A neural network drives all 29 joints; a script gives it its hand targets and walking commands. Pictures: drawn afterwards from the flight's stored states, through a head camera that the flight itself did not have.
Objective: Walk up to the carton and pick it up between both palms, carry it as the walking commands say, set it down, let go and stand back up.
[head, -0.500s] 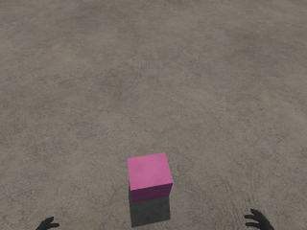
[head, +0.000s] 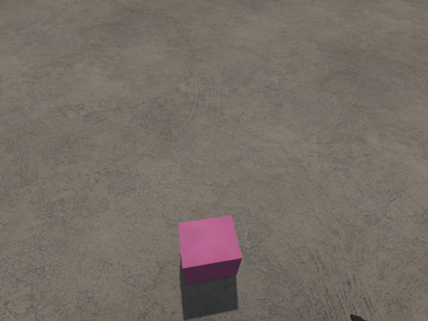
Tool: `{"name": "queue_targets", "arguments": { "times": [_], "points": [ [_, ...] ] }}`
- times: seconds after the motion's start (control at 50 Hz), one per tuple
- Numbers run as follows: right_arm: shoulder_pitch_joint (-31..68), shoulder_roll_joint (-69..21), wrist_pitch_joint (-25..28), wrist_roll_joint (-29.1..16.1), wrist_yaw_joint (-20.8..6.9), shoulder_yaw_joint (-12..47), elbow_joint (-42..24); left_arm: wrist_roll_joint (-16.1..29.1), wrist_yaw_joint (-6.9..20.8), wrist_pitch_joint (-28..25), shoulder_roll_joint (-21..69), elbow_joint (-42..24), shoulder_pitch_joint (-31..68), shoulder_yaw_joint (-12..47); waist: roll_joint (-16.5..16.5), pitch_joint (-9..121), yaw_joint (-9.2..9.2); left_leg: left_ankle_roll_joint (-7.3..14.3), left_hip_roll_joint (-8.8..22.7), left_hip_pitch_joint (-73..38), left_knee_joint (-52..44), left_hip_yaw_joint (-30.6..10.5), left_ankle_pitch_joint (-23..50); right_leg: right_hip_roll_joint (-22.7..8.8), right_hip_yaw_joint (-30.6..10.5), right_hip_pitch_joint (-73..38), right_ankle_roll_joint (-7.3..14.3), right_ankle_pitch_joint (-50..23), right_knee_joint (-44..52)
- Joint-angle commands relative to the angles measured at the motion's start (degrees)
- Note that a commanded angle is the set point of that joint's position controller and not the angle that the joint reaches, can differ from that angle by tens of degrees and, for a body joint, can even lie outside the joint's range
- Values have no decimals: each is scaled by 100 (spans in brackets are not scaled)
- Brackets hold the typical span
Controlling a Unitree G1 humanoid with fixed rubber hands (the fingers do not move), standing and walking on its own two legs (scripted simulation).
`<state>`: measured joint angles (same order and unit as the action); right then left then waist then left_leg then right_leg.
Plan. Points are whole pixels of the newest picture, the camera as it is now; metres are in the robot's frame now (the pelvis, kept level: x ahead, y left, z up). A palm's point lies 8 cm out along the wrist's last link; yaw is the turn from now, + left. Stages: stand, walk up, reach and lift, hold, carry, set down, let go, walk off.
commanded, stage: walk up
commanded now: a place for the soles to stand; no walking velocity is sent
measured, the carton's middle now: (208, 250) +0.47 +0.00 -0.66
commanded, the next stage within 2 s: reach and lift in 1.86 s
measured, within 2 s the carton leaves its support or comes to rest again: neither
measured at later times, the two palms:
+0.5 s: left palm out of the picture +0.12 +0.29 -0.13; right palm (373, 274) +0.21 -0.34 -0.10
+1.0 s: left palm (86, 285) +0.20 +0.26 -0.10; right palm (366, 258) +0.25 -0.35 -0.11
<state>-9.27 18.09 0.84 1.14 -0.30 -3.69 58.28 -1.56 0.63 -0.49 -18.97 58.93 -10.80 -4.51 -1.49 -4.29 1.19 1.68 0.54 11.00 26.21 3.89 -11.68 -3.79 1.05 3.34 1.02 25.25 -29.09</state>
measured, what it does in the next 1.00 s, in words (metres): walks ahead: left foot, then right foot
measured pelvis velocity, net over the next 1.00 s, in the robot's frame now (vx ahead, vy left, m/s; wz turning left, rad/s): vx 0.12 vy -0.06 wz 0.13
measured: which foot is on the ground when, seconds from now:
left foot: down 0.00-0.10, up 0.12-0.30, down 0.32-1.00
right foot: down 0.00-0.32, up 0.34-0.50, down 0.52-1.00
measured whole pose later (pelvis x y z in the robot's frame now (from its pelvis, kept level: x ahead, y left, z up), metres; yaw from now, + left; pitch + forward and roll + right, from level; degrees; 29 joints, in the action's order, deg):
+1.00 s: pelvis +0.12 -0.06 +0.00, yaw +8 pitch -4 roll +0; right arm -4.5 21.2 -0.1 -1.5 0.7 -0.7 60.8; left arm 1.3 0.1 -0.1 -20.3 57.9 -3.4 -2.2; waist 1.0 -6.6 1.1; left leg -2.2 2.1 10.5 25.0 -2.1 -10.3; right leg -1.1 4.9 2.5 0.0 16.8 -23.5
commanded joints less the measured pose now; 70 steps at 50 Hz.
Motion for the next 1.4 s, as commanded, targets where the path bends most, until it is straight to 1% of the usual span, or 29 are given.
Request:
{"name": "queue_targets", "arguments": {
  "times": [0.0,0.04,0.06,0.08,0.1,0.12,0.14,0.16,0.2,0.22,0.26,0.28,0.3,0.32,0.34,0.36,0.38,0.42,0.44,0.48,0.5,0.52,0.54,0.56,0.6,0.64,0.72,0.96,1.38],
  "points": [
    [-784,1969,44,178,112,-536,-554,-124,60,-83,-1067,-1129,275,-350,788,-365,372,1667,2142,-769,-1612,-3176,-2875,-167,-79,2581,215,1019,-1085],
    [-528,1914,48,181,121,-529,-901,-70,108,-136,-1077,-1307,-186,-374,941,-97,91,1450,1995,-107,-1444,-2628,-2589,-345,-275,1823,294,624,-459],
    [-178,1850,17,96,105,-494,-1040,-70,133,-152,-1108,-1224,-720,-428,740,48,-278,1166,1702,721,-1177,-2045,-2561,-245,-90,673,399,-1,351],
    [275,1599,-24,34,67,-410,-1226,-60,132,-174,-1291,-1023,-1396,-507,271,3,-698,546,862,1743,-208,-1021,-2605,-156,-324,-395,537,439,1281],
    [709,1039,-5,-79,6,-291,-1583,-129,105,-222,-1909,-959,-1789,-685,-1553,-200,-1073,-98,-326,3214,1940,55,-2094,-1242,-2208,-1139,882,2048,2320],
    [651,1084,56,-46,28,-223,-1762,-133,-9,-219,-2062,-1295,-1193,-680,-1044,-741,-877,-3,-130,3767,2730,-641,-2262,-2115,-2858,-767,1375,1215,2335],
    [466,1382,89,-68,17,-303,-1772,-118,-49,-210,-1840,-1434,-1140,-623,-399,-861,-763,-41,150,3650,2983,-999,-2022,-2023,-2330,-724,1495,458,2032],
    [25,1478,123,-95,-24,-359,-1755,-166,-68,-201,-1753,-1523,-1080,-596,-286,-837,-554,-75,289,3563,2903,-986,-1755,-1931,-1898,-905,1470,-212,1757],
    [-323,1515,184,-34,-66,-319,-1776,-162,-51,-163,-1682,-1771,-639,-525,-721,-480,-397,-99,471,2473,1938,-375,-1293,-1580,-896,-547,1230,-1562,1349],
    [-328,1533,181,4,-80,-311,-1807,-132,-21,-148,-1669,-1858,-534,-487,-768,-363,-366,-92,312,1673,1719,-118,-961,-1388,-468,-20,1098,-2063,1136],
    [-755,1464,145,20,-39,-311,-1680,-48,8,-69,-1626,-1959,-239,-409,-613,-243,-4,52,-34,93,993,167,106,-1178,29,1122,779,-2045,250],
    [-1058,1596,133,53,7,-340,-1611,-19,24,-55,-1448,-1994,-342,-324,-266,-10,160,186,-198,-807,946,44,353,-983,213,1716,549,-2276,-258],
    [-1366,1852,117,33,92,-398,-1552,-12,44,-34,-1349,-2030,-417,-280,235,209,365,403,174,-1317,619,-663,175,-619,487,2094,341,-2206,-1257],
    [-1836,2285,79,-4,205,-486,-1607,14,57,3,-1245,-2221,-613,-287,1132,685,627,1205,1541,-1365,-169,-3013,-177,249,757,2453,49,-882,-3219],
    [-1812,2430,69,-35,281,-449,-1701,18,0,117,-1577,-2377,-485,-429,916,1028,561,1878,2354,-896,-675,-4430,-592,260,-263,2307,102,1328,-3993],
    [-1487,2535,59,-58,347,-491,-1905,78,-52,179,-1740,-2524,-331,-458,649,670,462,1967,2461,-596,-851,-4346,-1532,56,-560,2540,81,1385,-4154],
    [-1105,2512,50,-25,391,-446,-2037,78,-72,212,-1725,-2477,-324,-414,778,191,339,1857,2438,-202,-856,-3943,-1799,-119,-756,2736,77,1259,-4061],
    [-390,2338,41,6,363,-273,-2251,84,-61,190,-1672,-2219,-770,-338,969,60,15,1422,1980,787,-626,-2823,-1683,-336,-864,1881,90,927,-3086],
    [-112,2196,31,2,327,-180,-2263,123,-48,180,-1538,-2004,-1044,-290,1019,82,-126,1147,1676,1300,-532,-2072,-1306,-296,-611,1249,88,842,-2348],
    [291,2052,-26,-73,192,-47,-2251,143,-45,117,-1489,-1640,-1479,-274,1116,263,-469,592,1350,2075,20,-1375,-935,-59,-179,-158,219,-519,-574],
    [178,1777,-30,-134,127,79,-2178,93,-59,82,-1757,-1543,-1353,-321,439,104,-462,220,954,2232,735,-1060,-959,-269,-860,-127,225,-633,433],
    [-35,1506,-59,-308,72,93,-2057,85,-57,-52,-2217,-1863,-386,-323,-786,-4,-149,-252,92,1309,1465,-477,-956,-1409,-2497,1289,517,-216,1310],
    [-95,1797,-133,-338,82,-25,-1819,99,-31,-93,-2157,-2009,357,-249,-477,-298,36,-207,166,132,1670,-724,-1327,-1421,-2151,2404,817,-231,1063],
    [-49,1882,-117,-314,67,-14,-1736,170,-21,-115,-1924,-1938,406,-186,-73,-302,118,-153,195,-185,1015,-687,-528,-1089,-1505,2364,627,-628,778],
    [215,1882,-45,-304,37,-20,-1530,297,-7,-111,-1788,-1680,355,-65,-140,-71,13,-44,550,-285,436,-938,833,-641,-846,1689,166,-1008,619],
    [325,1894,49,-312,36,20,-1248,333,-19,-92,-1741,-1442,284,-28,-172,323,-124,30,785,-293,392,-1051,1809,-501,-569,867,58,-1639,618],
    [430,1748,70,-322,83,77,-777,337,-72,-97,-1647,-1018,500,11,-52,530,-157,-61,693,-336,128,-752,2270,-585,-231,159,50,-2939,633],
    [741,1455,3,-265,156,64,-46,283,-107,-67,-1429,-396,816,-40,80,583,-97,-22,646,-458,-251,-762,2190,-562,104,28,45,-2499,1112],
    [591,1485,-48,-164,249,-28,109,210,-72,17,-1228,-263,666,-257,139,318,-49,54,471,-218,-134,-1071,1557,-587,240,177,191,-1304,1262]
  ]
}}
